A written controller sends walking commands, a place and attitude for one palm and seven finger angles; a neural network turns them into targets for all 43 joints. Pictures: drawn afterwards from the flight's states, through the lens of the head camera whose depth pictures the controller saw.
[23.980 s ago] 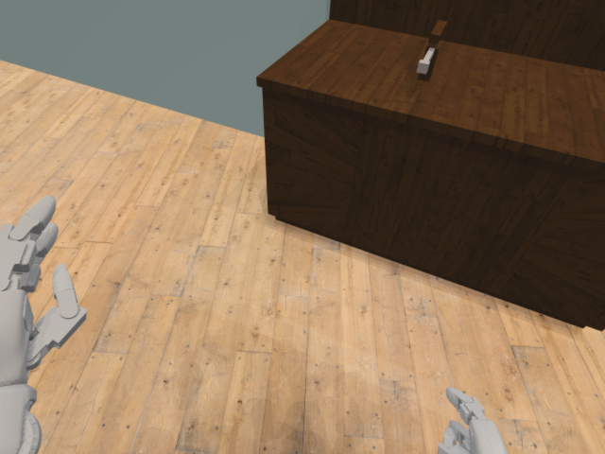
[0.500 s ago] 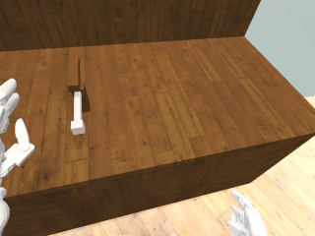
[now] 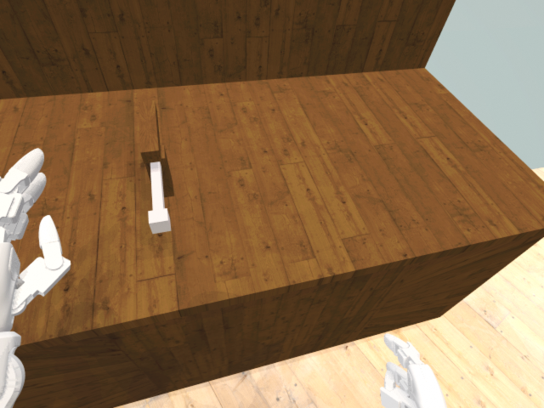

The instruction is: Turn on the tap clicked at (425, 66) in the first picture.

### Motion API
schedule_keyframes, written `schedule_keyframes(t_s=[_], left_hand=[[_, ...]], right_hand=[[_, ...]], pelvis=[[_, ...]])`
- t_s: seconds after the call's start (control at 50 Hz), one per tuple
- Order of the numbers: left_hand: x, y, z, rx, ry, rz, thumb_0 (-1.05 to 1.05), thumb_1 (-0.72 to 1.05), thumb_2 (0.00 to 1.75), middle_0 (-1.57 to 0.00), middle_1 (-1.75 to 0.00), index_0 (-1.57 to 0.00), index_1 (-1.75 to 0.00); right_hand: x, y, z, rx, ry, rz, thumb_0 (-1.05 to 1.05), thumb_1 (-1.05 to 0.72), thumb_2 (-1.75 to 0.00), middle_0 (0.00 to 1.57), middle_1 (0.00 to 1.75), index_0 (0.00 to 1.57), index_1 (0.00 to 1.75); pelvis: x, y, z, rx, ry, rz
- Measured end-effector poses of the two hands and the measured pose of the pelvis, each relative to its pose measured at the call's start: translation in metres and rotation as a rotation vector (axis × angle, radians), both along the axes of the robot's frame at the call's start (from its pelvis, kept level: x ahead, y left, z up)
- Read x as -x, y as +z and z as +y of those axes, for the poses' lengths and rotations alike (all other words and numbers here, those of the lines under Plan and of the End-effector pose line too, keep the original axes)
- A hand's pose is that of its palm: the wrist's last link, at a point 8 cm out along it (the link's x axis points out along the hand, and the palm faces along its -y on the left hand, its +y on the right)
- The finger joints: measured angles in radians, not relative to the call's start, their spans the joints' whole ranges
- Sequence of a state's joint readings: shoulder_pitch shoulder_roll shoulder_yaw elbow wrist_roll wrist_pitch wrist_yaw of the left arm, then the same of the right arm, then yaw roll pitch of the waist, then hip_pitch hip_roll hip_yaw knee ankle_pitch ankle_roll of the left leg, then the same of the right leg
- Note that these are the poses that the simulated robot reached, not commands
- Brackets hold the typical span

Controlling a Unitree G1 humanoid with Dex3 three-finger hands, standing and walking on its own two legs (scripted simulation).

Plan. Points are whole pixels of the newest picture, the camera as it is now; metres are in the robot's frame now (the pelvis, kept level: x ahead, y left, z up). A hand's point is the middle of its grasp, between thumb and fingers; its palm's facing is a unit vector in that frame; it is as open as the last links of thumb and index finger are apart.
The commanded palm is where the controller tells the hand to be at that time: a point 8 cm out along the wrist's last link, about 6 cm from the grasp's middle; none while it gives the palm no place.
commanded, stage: come to a stop and stand still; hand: left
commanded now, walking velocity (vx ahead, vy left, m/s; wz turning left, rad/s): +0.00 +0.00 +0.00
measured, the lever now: (159, 221) +0.36 +0.21 +0.05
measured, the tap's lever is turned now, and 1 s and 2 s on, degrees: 0 0 0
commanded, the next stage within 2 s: look again from close up in 0.02 s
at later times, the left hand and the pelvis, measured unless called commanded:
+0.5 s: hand (95, 278) +0.21 +0.21 +0.16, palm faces +0.35 -0.86 -0.37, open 7.4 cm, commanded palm +0.16 +0.25 +0.18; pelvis +0.00 -0.03 +0.00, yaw +0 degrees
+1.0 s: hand (151, 265) +0.23 +0.16 +0.16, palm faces +0.31 -0.88 -0.36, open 7.4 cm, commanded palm +0.17 +0.20 +0.18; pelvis +0.01 -0.07 +0.00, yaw -1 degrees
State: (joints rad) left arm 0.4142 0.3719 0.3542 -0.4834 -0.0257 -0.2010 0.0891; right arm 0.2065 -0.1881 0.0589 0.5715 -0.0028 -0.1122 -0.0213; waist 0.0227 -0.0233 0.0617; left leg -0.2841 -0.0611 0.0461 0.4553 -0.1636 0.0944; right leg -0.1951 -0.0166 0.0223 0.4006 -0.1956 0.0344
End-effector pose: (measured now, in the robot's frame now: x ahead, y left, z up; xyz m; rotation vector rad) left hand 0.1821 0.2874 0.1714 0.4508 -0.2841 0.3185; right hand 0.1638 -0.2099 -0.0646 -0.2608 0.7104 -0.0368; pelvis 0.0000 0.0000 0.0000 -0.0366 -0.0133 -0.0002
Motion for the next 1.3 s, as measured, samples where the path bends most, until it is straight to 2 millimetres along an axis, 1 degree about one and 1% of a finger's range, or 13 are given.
schedule_keyframes(t_s=[0.12,0.24,0.4,0.58,0.72,0.84,1.14,1.3], left_hand=[[0.001,0.001,-0.006,-0.011,-0.017,0.008,0.01,0.89,0.90,-0.21,-0.30,-0.20,-0.30],[0.007,0.001,-0.015,-0.011,-0.017,0.023,0.01,0.89,0.90,-0.21,-0.30,-0.21,-0.30],[0.012,-0.004,-0.026,0.021,0.004,0.037,0.01,0.89,0.90,-0.21,-0.30,-0.21,-0.30],[0.011,0.001,-0.040,0.024,-0.002,0.031,0.02,0.89,0.90,-0.21,-0.30,-0.21,-0.30],[0.005,0.000,-0.048,0.037,0.000,0.037,0.01,0.89,0.90,-0.21,-0.30,-0.20,-0.30],[-0.002,0.001,-0.063,0.043,-0.014,0.036,0.02,0.89,0.90,-0.21,-0.30,-0.20,-0.30],[-0.015,0.001,-0.100,0.047,-0.042,0.066,0.02,0.89,0.90,-0.21,-0.30,-0.20,-0.30],[-0.018,0.003,-0.114,0.044,-0.044,0.072,0.02,0.89,0.90,-0.21,-0.30,-0.20,-0.30]], right_hand=[[0.006,0.002,-0.012,0.004,-0.034,-0.014,0.02,-0.90,-0.90,0.21,0.30,0.21,0.30],[0.008,0.004,-0.023,-0.002,-0.049,-0.030,0.02,-0.90,-0.90,0.20,0.30,0.21,0.30],[0.006,0.004,-0.034,-0.006,-0.045,-0.040,0.02,-0.90,-0.90,0.20,0.30,0.21,0.30],[0.002,0.004,-0.044,-0.015,-0.050,-0.055,0.02,-0.90,-0.90,0.20,0.30,0.21,0.30],[0.001,0.005,-0.051,-0.024,-0.057,-0.054,0.02,-0.90,-0.90,0.20,0.30,0.21,0.30],[-0.001,0.005,-0.060,-0.037,-0.059,-0.047,0.02,-0.90,-0.90,0.20,0.30,0.21,0.30],[-0.008,-0.002,-0.104,-0.029,-0.100,-0.021,0.02,-0.90,-0.90,0.20,0.30,0.21,0.30],[-0.013,-0.006,-0.119,-0.031,-0.109,-0.014,0.02,-0.90,-0.90,0.20,0.30,0.21,0.30]], pelvis=[[0.002,0.001,-0.003,-0.004,-0.002,-0.004],[0.003,0.001,-0.011,-0.005,-0.001,-0.007],[0.004,0.002,-0.023,-0.001,0.004,-0.008],[0.003,0.002,-0.033,-0.002,0.003,-0.010],[0.000,0.004,-0.043,-0.011,-0.005,-0.004],[-0.003,0.004,-0.056,-0.013,-0.006,0.003],[-0.014,0.000,-0.088,-0.010,-0.009,0.011],[-0.018,-0.001,-0.101,-0.012,-0.006,0.011]])
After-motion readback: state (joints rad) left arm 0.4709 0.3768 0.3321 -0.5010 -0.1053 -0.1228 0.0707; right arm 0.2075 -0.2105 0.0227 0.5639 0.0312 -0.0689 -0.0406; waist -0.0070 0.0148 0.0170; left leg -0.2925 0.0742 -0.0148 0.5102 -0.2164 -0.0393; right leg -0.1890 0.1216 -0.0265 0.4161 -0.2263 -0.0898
